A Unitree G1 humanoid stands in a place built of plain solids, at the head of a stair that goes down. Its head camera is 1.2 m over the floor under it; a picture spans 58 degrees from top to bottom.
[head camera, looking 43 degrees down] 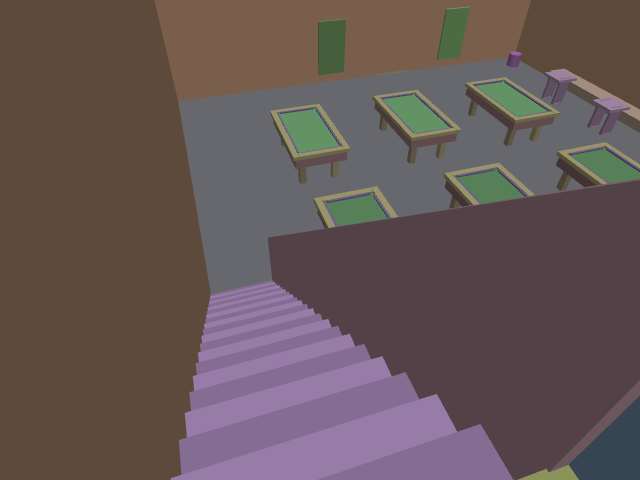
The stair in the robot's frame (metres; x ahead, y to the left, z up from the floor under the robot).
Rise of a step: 0.20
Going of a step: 0.22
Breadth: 1.01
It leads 18 degrees to the left of straight ahead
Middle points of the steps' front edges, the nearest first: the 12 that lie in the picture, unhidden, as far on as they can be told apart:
0.68 0.03 -0.39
0.89 0.09 -0.59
1.09 0.16 -0.79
1.30 0.22 -0.99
1.51 0.29 -1.18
1.71 0.35 -1.38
1.92 0.42 -1.58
2.13 0.48 -1.78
2.33 0.55 -1.97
2.54 0.61 -2.17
2.75 0.68 -2.37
2.96 0.74 -2.57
